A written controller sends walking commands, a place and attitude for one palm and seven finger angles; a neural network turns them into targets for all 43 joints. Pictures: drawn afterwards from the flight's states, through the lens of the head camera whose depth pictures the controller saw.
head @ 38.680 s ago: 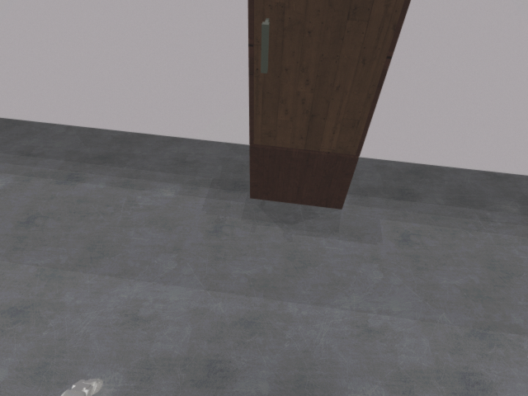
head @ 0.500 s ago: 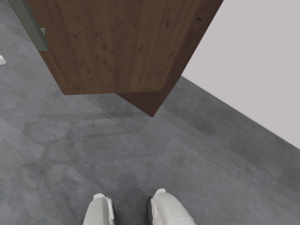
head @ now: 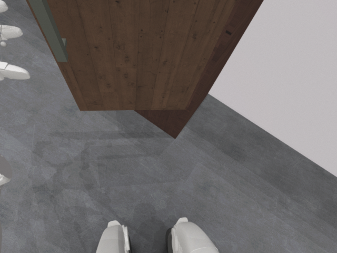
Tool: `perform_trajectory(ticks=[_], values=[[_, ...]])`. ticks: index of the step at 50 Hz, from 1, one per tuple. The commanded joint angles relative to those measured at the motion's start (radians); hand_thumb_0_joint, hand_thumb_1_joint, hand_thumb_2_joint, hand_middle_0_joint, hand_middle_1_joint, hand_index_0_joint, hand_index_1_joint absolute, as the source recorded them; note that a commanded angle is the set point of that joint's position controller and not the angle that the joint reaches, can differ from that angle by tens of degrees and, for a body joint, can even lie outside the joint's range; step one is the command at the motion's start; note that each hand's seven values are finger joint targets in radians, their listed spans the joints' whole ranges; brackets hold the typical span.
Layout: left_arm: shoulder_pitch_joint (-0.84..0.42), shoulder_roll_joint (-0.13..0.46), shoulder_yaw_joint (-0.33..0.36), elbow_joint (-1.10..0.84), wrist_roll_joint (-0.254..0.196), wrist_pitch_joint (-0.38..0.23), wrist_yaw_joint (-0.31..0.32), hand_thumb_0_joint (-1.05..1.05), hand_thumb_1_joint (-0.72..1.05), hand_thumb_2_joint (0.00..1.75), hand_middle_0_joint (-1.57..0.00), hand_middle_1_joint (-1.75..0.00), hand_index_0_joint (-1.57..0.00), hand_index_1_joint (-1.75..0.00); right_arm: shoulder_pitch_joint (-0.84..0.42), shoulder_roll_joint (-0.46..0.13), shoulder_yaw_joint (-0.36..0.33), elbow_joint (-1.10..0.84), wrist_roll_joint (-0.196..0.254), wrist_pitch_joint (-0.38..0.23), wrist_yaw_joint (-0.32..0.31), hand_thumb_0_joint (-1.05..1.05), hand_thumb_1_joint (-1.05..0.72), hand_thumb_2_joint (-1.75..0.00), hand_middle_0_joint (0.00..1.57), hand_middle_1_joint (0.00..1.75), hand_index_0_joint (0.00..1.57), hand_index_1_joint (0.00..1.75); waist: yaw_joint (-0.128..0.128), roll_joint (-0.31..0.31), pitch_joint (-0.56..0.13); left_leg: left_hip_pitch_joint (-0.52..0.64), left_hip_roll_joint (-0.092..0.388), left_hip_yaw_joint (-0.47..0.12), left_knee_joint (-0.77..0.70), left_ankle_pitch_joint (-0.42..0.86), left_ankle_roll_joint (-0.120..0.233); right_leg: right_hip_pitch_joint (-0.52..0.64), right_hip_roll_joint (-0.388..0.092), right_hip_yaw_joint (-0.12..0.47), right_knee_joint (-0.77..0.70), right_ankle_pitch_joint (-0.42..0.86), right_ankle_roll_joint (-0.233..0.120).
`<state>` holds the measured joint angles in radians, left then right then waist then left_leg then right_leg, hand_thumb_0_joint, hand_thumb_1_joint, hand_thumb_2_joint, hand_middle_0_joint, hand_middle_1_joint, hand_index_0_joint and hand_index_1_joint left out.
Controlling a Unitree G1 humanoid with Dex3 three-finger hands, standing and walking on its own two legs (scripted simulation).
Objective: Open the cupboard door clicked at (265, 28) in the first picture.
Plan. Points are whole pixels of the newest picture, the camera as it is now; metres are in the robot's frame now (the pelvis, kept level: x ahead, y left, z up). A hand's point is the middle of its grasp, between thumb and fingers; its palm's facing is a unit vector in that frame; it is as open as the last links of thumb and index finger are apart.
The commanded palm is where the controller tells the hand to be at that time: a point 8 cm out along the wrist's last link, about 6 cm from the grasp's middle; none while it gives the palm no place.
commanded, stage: move the hooked fingers beside the handle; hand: left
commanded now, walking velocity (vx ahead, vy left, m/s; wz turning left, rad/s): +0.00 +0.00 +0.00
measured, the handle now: (52, 25) +0.59 +0.20 +0.10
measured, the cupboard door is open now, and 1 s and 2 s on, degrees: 40 40 40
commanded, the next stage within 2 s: slide the fingers in behind the handle in 0.06 s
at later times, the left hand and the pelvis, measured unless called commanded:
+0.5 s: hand (17, 43) +0.53 +0.25 +0.11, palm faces +0.00 -1.00 +0.01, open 14.0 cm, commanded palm +0.51 +0.29 +0.10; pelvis +0.00 -0.01 +0.00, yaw +0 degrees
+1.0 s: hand (36, 43) +0.54 +0.22 +0.10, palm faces +0.00 -1.00 +0.01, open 14.0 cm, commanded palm +0.52 +0.26 +0.10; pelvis +0.00 -0.01 +0.00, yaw +0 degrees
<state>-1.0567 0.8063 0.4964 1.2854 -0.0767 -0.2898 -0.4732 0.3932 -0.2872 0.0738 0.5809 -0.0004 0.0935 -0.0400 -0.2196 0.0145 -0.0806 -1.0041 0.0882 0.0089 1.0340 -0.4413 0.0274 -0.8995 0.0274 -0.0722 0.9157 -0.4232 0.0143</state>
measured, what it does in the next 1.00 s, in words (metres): stands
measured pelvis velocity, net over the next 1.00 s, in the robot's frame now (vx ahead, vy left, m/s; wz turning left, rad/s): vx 0.00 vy -0.01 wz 0.00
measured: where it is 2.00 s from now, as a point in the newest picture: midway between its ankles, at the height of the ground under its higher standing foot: outside the picture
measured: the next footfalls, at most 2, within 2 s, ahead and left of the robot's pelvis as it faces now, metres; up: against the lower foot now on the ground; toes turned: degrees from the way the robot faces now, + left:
none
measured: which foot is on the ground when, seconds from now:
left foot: down 0.00-1.00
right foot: down 0.00-1.00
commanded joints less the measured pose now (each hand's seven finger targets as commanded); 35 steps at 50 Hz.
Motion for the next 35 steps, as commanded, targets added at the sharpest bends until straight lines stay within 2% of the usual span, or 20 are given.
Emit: perform_trajectory(ticks=[1,2,4,7,9,11,13,15,16,19,21,22,24,26,27,29,30,32,33,35], values=[[-0.424,0.301,0.023,-0.211,-0.024,-0.058,-0.008,0.0,-0.5,0.3,-0.3,-1.2,-0.3,-1.2,0.216,-0.207,-0.069,-0.02,0.001,-0.007,-0.022,0.0,-0.9,-0.9,0.2,0.3,0.2,0.3,0.001,0.248,-0.497,0.551,-0.032,-0.082,-0.075,0.49,-0.003,0.043,0.051,0.011,-0.077,0.309,-0.031],[-0.437,0.341,0.043,-0.204,-0.015,-0.057,-0.005,0.0,-0.5,0.3,-0.3,-1.2,-0.3,-1.2,0.217,-0.213,-0.068,-0.017,0.001,-0.006,-0.024,0.0,-0.9,-0.9,0.2,0.3,0.2,0.3,0.002,0.24,-0.496,0.537,-0.029,-0.086,-0.073,0.473,-0.004,0.04,0.05,0.012,-0.077,0.296,-0.028],[-0.455,0.316,0.017,-0.201,-0.014,-0.055,-0.005,0.0,-0.5,0.3,-0.3,-1.2,-0.3,-1.2,0.218,-0.209,-0.068,-0.014,0.003,-0.007,-0.024,0.0,-0.9,-0.9,0.2,0.3,0.2,0.3,-0.011,0.24,-0.489,0.525,-0.031,-0.081,-0.071,0.444,0.0,0.039,0.05,0.017,-0.083,0.286,-0.026],[-0.467,0.358,0.041,-0.204,-0.016,-0.061,-0.009,0.0,-0.5,0.3,-0.3,-1.2,-0.3,-1.2,0.222,-0.213,-0.064,-0.009,0.002,-0.011,-0.028,0.0,-0.9,-0.9,0.2,0.3,0.2,0.3,-0.007,0.252,-0.516,0.521,-0.03,-0.082,-0.067,0.446,0.001,0.048,0.05,0.018,-0.077,0.289,-0.028],[-0.45,0.341,0.031,-0.191,-0.017,-0.054,-0.016,0.0,-0.5,0.3,-0.3,-1.2,-0.3,-1.2,0.225,-0.209,-0.063,-0.008,0.003,-0.012,-0.026,0.0,-0.9,-0.9,0.2,0.3,0.2,0.3,-0.003,0.251,-0.517,0.503,-0.033,-0.075,-0.063,0.437,0.003,0.064,0.051,0.022,-0.079,0.297,-0.027],[-0.449,0.306,0.012,-0.196,-0.024,-0.052,-0.019,0.0,-0.5,0.3,-0.3,-1.2,-0.3,-1.2,0.23,-0.206,-0.064,-0.008,0.003,-0.014,-0.027,0.0,-0.9,-0.9,0.2,0.3,0.2,0.3,-0.01,0.238,-0.508,0.514,-0.033,-0.08,-0.068,0.443,0.005,0.051,0.053,0.016,-0.079,0.293,-0.028],[-0.436,0.308,0.017,-0.196,-0.025,-0.044,-0.02,0.0,-0.5,0.3,-0.3,-1.2,-0.3,-1.2,0.231,-0.207,-0.067,-0.004,0.002,-0.015,-0.024,0.0,-0.9,-0.9,0.2,0.3,0.2,0.3,-0.003,0.261,-0.526,0.517,-0.032,-0.075,-0.064,0.442,0.003,0.051,0.052,0.019,-0.081,0.297,-0.027],[-0.424,0.329,0.034,-0.177,-0.029,-0.031,-0.018,0.0,-0.5,0.3,-0.3,-1.2,-0.3,-1.2,0.233,-0.208,-0.064,-0.006,0.004,-0.014,-0.024,0.0,-0.9,-0.9,0.2,0.3,0.2,0.3,-0.005,0.198,-0.497,0.452,-0.034,-0.064,-0.067,0.403,0.012,0.094,0.053,0.025,-0.088,0.298,-0.021],[-0.425,0.338,0.041,-0.195,-0.03,-0.037,-0.016,0.0,-0.5,0.3,-0.3,-1.2,-0.3,-1.2,0.235,-0.206,-0.063,-0.008,0.003,-0.016,-0.025,0.0,-0.9,-0.9,0.2,0.3,0.2,0.3,0.006,0.227,-0.509,0.461,-0.037,-0.064,-0.069,0.42,0.01,0.102,0.052,0.024,-0.081,0.311,-0.027],[-0.432,0.31,0.022,-0.223,-0.018,-0.042,0.003,0.0,-0.5,0.3,-0.3,-1.2,-0.3,-1.2,0.238,-0.203,-0.068,-0.004,0.0,-0.016,-0.019,0.0,-0.9,-0.9,0.2,0.3,0.2,0.3,0.002,0.249,-0.515,0.493,-0.034,-0.068,-0.072,0.423,0.007,0.079,0.052,0.021,-0.084,0.3,-0.025],[-0.422,0.293,0.026,-0.251,-0.028,-0.055,0.013,0.0,-0.5,0.3,-0.3,-1.2,-0.3,-1.2,0.243,-0.201,-0.072,-0.004,-0.003,-0.017,-0.016,0.0,-0.9,-0.9,0.2,0.3,0.2,0.3,0.007,0.256,-0.528,0.524,-0.034,-0.071,-0.074,0.46,0.006,0.08,0.054,0.02,-0.083,0.319,-0.029],[-0.422,0.293,0.032,-0.257,-0.03,-0.056,0.016,0.0,-0.5,0.3,-0.3,-1.2,-0.3,-1.2,0.241,-0.202,-0.076,-0.001,-0.002,-0.017,-0.013,0.0,-0.9,-0.9,0.2,0.3,0.2,0.3,0.006,0.245,-0.546,0.531,-0.033,-0.069,-0.073,0.459,0.005,0.086,0.055,0.021,-0.085,0.324,-0.025],[-0.41,0.271,0.021,-0.237,-0.03,-0.053,0.017,0.0,-0.5,0.3,-0.3,-1.2,-0.3,-1.2,0.239,-0.2,-0.077,0.001,-0.001,-0.017,-0.011,0.0,-0.9,-0.9,0.2,0.3,0.2,0.3,0.005,0.227,-0.517,0.508,-0.035,-0.067,-0.077,0.439,0.005,0.092,0.054,0.018,-0.087,0.317,-0.026],[-0.404,0.278,0.036,-0.272,-0.029,-0.064,0.03,0.0,-0.5,0.3,-0.3,-1.2,-0.3,-1.2,0.242,-0.2,-0.079,-0.003,-0.004,-0.017,-0.009,0.0,-0.9,-0.9,0.2,0.3,0.2,0.3,0.019,0.248,-0.536,0.539,-0.036,-0.071,-0.084,0.465,0.004,0.093,0.054,0.017,-0.084,0.322,-0.031],[-0.395,0.23,0.003,-0.257,-0.028,-0.06,0.034,0.0,-0.5,0.3,-0.3,-1.2,-0.3,-1.2,0.235,-0.195,-0.08,-0.002,-0.003,-0.017,-0.006,0.0,-0.9,-0.9,0.2,0.3,0.2,0.3,0.011,0.253,-0.525,0.544,-0.036,-0.067,-0.084,0.462,0.002,0.082,0.054,0.018,-0.09,0.324,-0.027],[-0.398,0.232,0.006,-0.232,-0.029,-0.052,0.047,0.0,-0.5,0.3,-0.3,-1.2,-0.3,-1.2,0.234,-0.198,-0.079,0.002,-0.002,-0.016,-0.005,0.0,-0.9,-0.9,0.2,0.3,0.2,0.3,0.0,0.213,-0.471,0.507,-0.035,-0.066,-0.089,0.42,0.006,0.077,0.053,0.018,-0.099,0.3,-0.025],[-0.4,0.249,0.015,-0.224,-0.024,-0.051,0.053,0.0,-0.5,0.3,-0.3,-1.2,-0.3,-1.2,0.232,-0.2,-0.078,-0.001,-0.001,-0.016,-0.006,0.0,-0.9,-0.9,0.2,0.3,0.2,0.3,0.004,0.192,-0.465,0.477,-0.038,-0.063,-0.092,0.394,0.008,0.096,0.052,0.023,-0.101,0.291,-0.024],[-0.414,0.238,0.006,-0.24,-0.019,-0.063,0.062,0.0,-0.5,0.3,-0.3,-1.2,-0.3,-1.2,0.232,-0.197,-0.079,-0.002,-0.002,-0.019,-0.008,0.0,-0.9,-0.9,0.2,0.3,0.2,0.3,0.006,0.22,-0.487,0.501,-0.038,-0.067,-0.093,0.411,0.005,0.091,0.05,0.021,-0.093,0.297,-0.027],[-0.424,0.199,-0.025,-0.229,-0.017,-0.062,0.067,0.0,-0.5,0.3,-0.3,-1.2,-0.3,-1.2,0.227,-0.193,-0.078,0.002,-0.001,-0.021,-0.007,0.0,-0.9,-0.9,0.2,0.3,0.2,0.3,-0.008,0.228,-0.466,0.506,-0.037,-0.066,-0.091,0.4,0.005,0.063,0.049,0.022,-0.098,0.283,-0.026],[-0.447,0.195,-0.026,-0.232,-0.017,-0.068,0.076,0.0,-0.5,0.3,-0.3,-1.2,-0.3,-1.2,0.231,-0.196,-0.08,0.007,-0.003,-0.024,-0.006,0.0,-0.9,-0.9,0.2,0.3,0.2,0.3,-0.017,0.207,-0.467,0.507,-0.035,-0.072,-0.089,0.393,0.005,0.056,0.05,0.021,-0.097,0.271,-0.026]])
